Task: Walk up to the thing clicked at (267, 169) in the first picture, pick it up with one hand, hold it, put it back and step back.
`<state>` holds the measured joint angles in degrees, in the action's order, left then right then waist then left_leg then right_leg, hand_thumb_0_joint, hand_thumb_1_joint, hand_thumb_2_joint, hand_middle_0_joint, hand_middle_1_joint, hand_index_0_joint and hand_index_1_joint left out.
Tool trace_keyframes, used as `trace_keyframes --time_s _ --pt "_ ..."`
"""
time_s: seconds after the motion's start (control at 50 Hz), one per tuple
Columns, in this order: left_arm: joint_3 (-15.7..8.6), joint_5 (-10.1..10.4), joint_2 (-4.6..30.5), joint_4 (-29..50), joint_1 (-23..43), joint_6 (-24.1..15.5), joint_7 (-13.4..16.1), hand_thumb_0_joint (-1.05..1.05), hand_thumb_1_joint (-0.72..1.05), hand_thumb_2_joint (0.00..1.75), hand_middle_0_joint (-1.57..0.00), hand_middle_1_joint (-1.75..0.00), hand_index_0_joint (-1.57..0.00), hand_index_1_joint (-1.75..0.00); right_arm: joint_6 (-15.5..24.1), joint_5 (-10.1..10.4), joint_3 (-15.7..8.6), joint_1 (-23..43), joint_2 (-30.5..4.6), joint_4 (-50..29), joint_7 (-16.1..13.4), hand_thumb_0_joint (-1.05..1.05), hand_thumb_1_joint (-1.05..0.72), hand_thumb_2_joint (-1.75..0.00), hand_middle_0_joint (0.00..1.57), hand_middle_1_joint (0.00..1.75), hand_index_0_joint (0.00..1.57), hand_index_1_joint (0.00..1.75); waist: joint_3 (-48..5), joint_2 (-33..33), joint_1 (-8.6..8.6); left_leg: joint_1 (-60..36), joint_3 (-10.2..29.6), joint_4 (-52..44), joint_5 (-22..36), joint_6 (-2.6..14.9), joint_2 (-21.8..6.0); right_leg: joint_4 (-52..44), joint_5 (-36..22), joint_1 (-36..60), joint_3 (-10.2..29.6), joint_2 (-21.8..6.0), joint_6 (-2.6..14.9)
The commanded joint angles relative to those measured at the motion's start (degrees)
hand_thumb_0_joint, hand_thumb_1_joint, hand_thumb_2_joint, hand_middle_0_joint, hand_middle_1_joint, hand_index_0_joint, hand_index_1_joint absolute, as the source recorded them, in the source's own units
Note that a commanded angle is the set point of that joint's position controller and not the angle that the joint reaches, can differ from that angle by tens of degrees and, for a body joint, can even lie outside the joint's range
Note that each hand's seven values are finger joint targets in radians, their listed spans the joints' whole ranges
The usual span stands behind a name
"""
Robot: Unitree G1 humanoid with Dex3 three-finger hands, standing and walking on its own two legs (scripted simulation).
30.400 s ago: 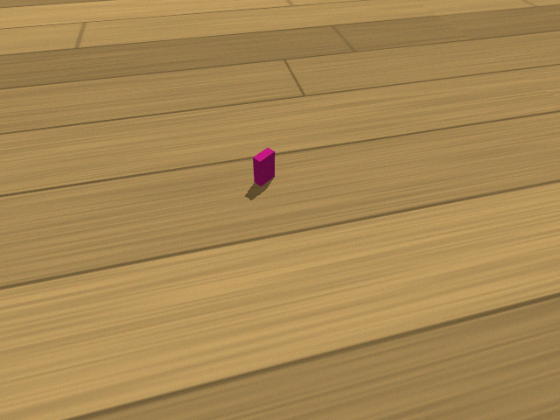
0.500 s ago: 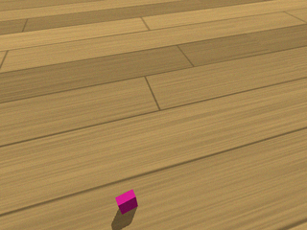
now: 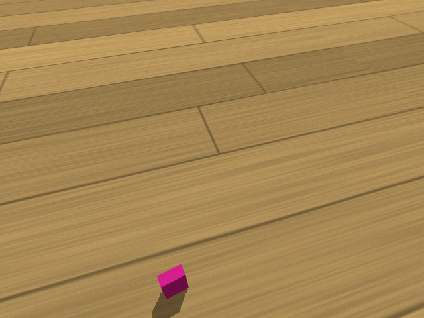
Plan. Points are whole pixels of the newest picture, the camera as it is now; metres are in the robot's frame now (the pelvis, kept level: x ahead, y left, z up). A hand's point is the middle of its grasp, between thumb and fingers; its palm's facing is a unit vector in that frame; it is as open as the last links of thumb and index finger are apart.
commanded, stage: stand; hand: left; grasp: from the side
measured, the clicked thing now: (173, 282) +0.41 +0.18 -0.70
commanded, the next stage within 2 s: step back in 0.32 s
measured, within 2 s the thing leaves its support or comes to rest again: neither
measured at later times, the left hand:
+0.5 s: hand out of the picture +0.08 +0.27 -0.16, palm faces +0.00 -0.93 -0.36, open 7.4 cm
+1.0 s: hand out of the picture +0.02 +0.30 -0.18, palm faces -0.09 -0.92 -0.39, open 7.4 cm
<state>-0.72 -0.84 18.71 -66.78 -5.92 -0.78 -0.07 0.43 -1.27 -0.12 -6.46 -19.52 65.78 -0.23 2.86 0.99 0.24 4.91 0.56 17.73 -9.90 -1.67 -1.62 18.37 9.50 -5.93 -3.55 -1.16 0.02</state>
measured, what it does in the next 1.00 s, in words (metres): walks backwards: right foot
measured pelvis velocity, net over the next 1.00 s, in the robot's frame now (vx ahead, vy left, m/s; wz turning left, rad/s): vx -0.10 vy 0.05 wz -0.06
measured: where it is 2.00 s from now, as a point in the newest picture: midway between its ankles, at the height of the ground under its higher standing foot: outside the picture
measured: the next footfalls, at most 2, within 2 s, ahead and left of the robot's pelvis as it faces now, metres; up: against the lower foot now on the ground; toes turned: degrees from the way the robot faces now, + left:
right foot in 0.98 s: -0.07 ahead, -0.07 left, +0.00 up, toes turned +0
left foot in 1.30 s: -0.15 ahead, +0.18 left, +0.00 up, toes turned -2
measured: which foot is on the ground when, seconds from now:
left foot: down 0.00-1.00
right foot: down 0.00-0.60, up 0.62-0.96, down 0.98-1.00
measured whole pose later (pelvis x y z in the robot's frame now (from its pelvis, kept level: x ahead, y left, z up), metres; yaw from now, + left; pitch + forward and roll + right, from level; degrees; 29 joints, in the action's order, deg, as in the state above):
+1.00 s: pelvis -0.10 +0.05 -0.03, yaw -3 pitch -3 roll -1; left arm -4.1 -1.3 20.7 -50.9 -6.7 1.8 0.4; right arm -2.2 -0.7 -2.1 -7.3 -21.7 48.4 -0.6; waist 11.9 1.8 -1.2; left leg 22.0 -2.0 42.5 -17.9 1.4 -1.9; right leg 38.5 20.7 -14.7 2.1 3.0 0.7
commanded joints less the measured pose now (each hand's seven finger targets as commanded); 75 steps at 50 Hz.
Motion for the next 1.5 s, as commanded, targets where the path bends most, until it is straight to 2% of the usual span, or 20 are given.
trace_keyframes --time_s 0.0,0.28,0.36,0.44,0.54,0.6,0.66,0.86,0.94,0.96,0.98,1.0,1.08,1.2,1.26,1.28,1.3,1.32,1.38,1.48 --pt "-2.2 -0.1 12.4 3.1 2.5 -1.1 1.0 0.00 0.90 0.90 -0.20 -0.30 -0.20 -0.30 0.9 0.3 -2.1 2.0 -11.3 -3.3 -0.7 0.00 -0.90 -0.90 0.20 0.30 0.20 0.30 -3.4 -1.1 -0.10 1.9 4.7 -2.9 4.7 2.38 -5.7 -3.7 -4.6 1.3 6.5 -7.1 0.83" --pt "-2.1 0.0 12.7 3.7 1.9 -1.1 0.8 0.00 0.90 0.90 -0.20 -0.30 -0.20 -0.30 0.8 0.3 -1.9 1.7 -11.3 -3.4 -0.6 0.00 -0.90 -0.90 0.20 0.30 0.20 0.30 -3.0 -0.8 -0.13 2.5 4.7 -2.9 4.2 2.23 -5.5 -3.9 -4.5 0.9 6.3 -6.9 0.73" --pt "-6.1 1.4 17.3 8.1 1.0 -0.2 1.2 0.00 0.90 0.90 -0.20 -0.30 -0.20 -0.30 -0.9 2.0 -3.5 0.0 -12.6 -7.6 0.0 0.00 -0.90 -0.90 0.20 0.30 0.20 0.30 -5.4 -4.8 -0.77 6.7 1.4 15.7 13.1 3.81 -0.6 2.7 -24.8 0.2 10.2 -11.5 6.92" --pt "-6.7 -0.5 18.1 14.3 6.9 0.6 1.5 0.00 0.90 0.90 -0.20 -0.30 -0.20 -0.30 -3.2 1.4 -5.1 -3.6 -12.5 -10.8 0.5 0.00 -0.90 -0.90 0.20 0.30 0.20 0.30 -5.5 -11.2 -2.09 10.8 4.7 38.0 -20.6 4.91 2.7 2.7 -21.3 -8.6 15.5 -20.8 15.52" --pt "-5.5 -0.2 16.3 17.9 8.0 2.2 1.5 0.00 0.90 0.90 -0.20 -0.30 -0.20 -0.30 -2.2 0.5 -6.0 -8.1 -12.3 -12.0 0.5 0.00 -0.90 -0.90 0.20 0.30 0.20 0.30 -5.4 -7.7 -3.05 9.1 -0.2 12.0 -1.7 4.08 1.9 16.6 -17.5 -6.1 8.1 -12.4 7.88" --pt "-5.0 1.2 12.1 18.8 4.2 3.9 1.9 0.00 0.90 0.90 -0.20 -0.30 -0.20 -0.30 -1.0 -0.9 -7.9 -4.6 -21.5 -15.3 0.1 0.00 -0.90 -0.90 0.20 0.30 0.20 0.30 -4.6 9.8 -1.43 6.0 22.6 5.0 34.5 12.81 -15.5 38.9 27.1 -18.4 10.2 6.5 1.99" --pt "-5.2 1.0 13.7 17.8 2.5 3.8 3.0 0.00 0.90 0.90 -0.20 -0.30 -0.20 -0.30 -0.9 -0.6 -7.1 1.2 -18.6 -17.8 -0.9 0.00 -0.90 -0.90 0.20 0.30 0.20 0.30 -5.4 7.9 -0.09 3.6 18.7 8.0 30.9 14.70 -14.0 50.9 24.1 -23.3 16.5 6.8 1.98" --pt "-6.1 0.1 12.6 21.0 0.1 2.1 1.5 0.00 0.90 0.90 -0.20 -0.30 -0.20 -0.30 -1.1 0.0 -6.8 -4.7 -16.8 -20.6 -2.0 0.00 -0.90 -0.90 0.20 0.30 0.20 0.30 -7.3 7.0 -2.69 -4.3 14.0 14.4 31.3 15.80 -12.8 29.5 19.5 -18.9 7.9 2.9 -0.48" --pt "-6.4 -0.8 12.2 18.3 -7.3 1.2 1.3 0.00 0.90 0.90 -0.20 -0.30 -0.20 -0.30 -1.9 1.1 -6.1 -0.4 -16.7 -21.8 -1.3 0.00 -0.90 -0.90 0.20 0.30 0.20 0.30 -8.4 5.3 1.04 8.1 10.1 19.0 16.3 10.83 -9.4 7.2 1.3 -2.8 4.7 2.4 2.21" --pt "-7.2 -1.6 15.3 18.9 -7.3 0.8 1.4 0.00 0.90 0.90 -0.20 -0.30 -0.20 -0.30 -1.9 1.6 -5.5 -0.6 -14.7 -22.0 -1.1 0.00 -0.90 -0.90 0.20 0.30 0.20 0.30 -8.2 -1.0 0.76 17.3 8.4 22.4 6.5 7.16 -5.9 7.3 -4.0 1.7 14.7 -3.9 4.76" --pt "-8.4 -0.7 21.0 19.9 -5.7 0.9 1.1 0.00 0.90 0.90 -0.20 -0.30 -0.20 -0.30 -2.2 1.9 -5.2 1.2 -12.7 -22.8 -1.1 0.00 -0.90 -0.90 0.20 0.30 0.20 0.30 -4.2 -13.5 1.72 22.6 2.6 33.6 -12.7 3.50 5.7 2.1 -6.0 -4.7 29.9 -15.4 13.64" --pt "-8.7 -1.3 23.4 22.2 -2.4 0.6 1.1 0.00 0.90 0.90 -0.20 -0.30 -0.20 -0.30 -2.6 1.4 -5.8 1.5 -13.8 -22.0 -1.8 0.00 -0.90 -0.90 0.20 0.30 0.20 0.30 -2.0 -16.3 2.32 21.2 5.9 47.4 -27.0 2.36 7.1 0.6 -11.7 -11.9 38.1 -23.2 20.33" --pt "-7.5 -0.7 16.1 24.5 3.0 0.8 1.8 0.00 0.90 0.90 -0.20 -0.30 -0.20 -0.30 -2.0 2.0 -5.2 -4.9 -13.9 -18.9 -1.7 0.00 -0.90 -0.90 0.20 0.30 0.20 0.30 -2.0 -8.1 -1.04 21.9 8.7 53.5 -19.0 1.44 9.0 7.1 -19.6 -9.0 18.7 -12.1 13.35" --pt "-7.2 -1.1 15.9 25.9 -2.7 1.8 2.2 0.00 0.90 0.90 -0.20 -0.30 -0.20 -0.30 -1.4 0.9 -4.9 -4.5 -12.5 -20.7 -1.3 0.00 -0.90 -0.90 0.20 0.30 0.20 0.30 -5.3 -12.3 1.72 19.0 2.7 25.0 -18.7 1.60 3.5 12.1 -22.0 1.8 17.3 -11.6 11.64" --pt "-6.4 0.1 15.5 27.1 -1.1 3.0 1.4 0.00 0.90 0.90 -0.20 -0.30 -0.20 -0.30 -0.4 -0.3 -6.0 -9.1 -12.8 -18.9 -1.1 0.00 -0.90 -0.90 0.20 0.30 0.20 0.30 -7.3 -8.7 -1.16 6.5 1.2 5.9 0.6 2.87 2.4 19.4 -14.2 -5.9 14.7 -8.3 7.28" --pt "-5.8 0.2 13.2 27.5 -3.0 3.2 1.3 0.00 0.90 0.90 -0.20 -0.30 -0.20 -0.30 -0.1 -1.3 -7.0 -8.0 -16.4 -19.7 -1.1 0.00 -0.90 -0.90 0.20 0.30 0.20 0.30 -7.4 0.5 -0.29 2.0 13.8 4.3 5.9 5.54 -6.4 24.7 -1.4 -14.5 12.7 -3.0 4.21" --pt "-5.9 0.6 12.7 28.2 -1.6 3.0 1.7 0.00 0.90 0.90 -0.20 -0.30 -0.20 -0.30 -0.3 -0.8 -8.1 -3.7 -23.3 -21.2 -0.4 0.00 -0.90 -0.90 0.20 0.30 0.20 0.30 -5.9 13.8 -0.91 5.3 27.9 1.8 14.9 14.44 -18.8 34.3 22.2 -21.2 6.6 7.6 1.45" --pt "-7.0 -0.5 14.7 27.6 2.4 3.0 2.5 0.00 0.90 0.90 -0.20 -0.30 -0.20 -0.30 -0.2 -1.1 -8.6 -4.6 -24.1 -21.4 -0.4 0.00 -0.90 -0.90 0.20 0.30 0.20 0.30 -4.6 11.7 -4.38 11.9 33.0 1.1 15.8 19.73 -22.2 45.6 29.8 -19.4 14.2 7.2 0.97" --pt "-6.9 0.8 13.7 24.6 -3.9 3.1 2.1 0.00 0.90 0.90 -0.20 -0.30 -0.20 -0.30 -0.1 -0.9 -6.4 1.6 -17.4 -21.9 -1.4 0.00 -0.90 -0.90 0.20 0.30 0.20 0.30 -2.4 5.5 1.43 8.3 15.9 6.0 20.8 14.12 -13.5 55.0 20.8 -24.0 16.3 7.6 1.48" --pt "-7.5 -0.2 14.1 24.3 -5.7 2.9 1.4 0.00 0.90 0.90 -0.20 -0.30 -0.20 -0.30 0.0 -0.4 -6.5 -1.9 -15.7 -22.9 -1.7 0.00 -0.90 -0.90 0.20 0.30 0.20 0.30 -3.0 6.5 -1.15 1.8 14.2 7.2 18.6 16.26 -13.0 52.2 19.0 -24.7 13.4 6.7 -1.87"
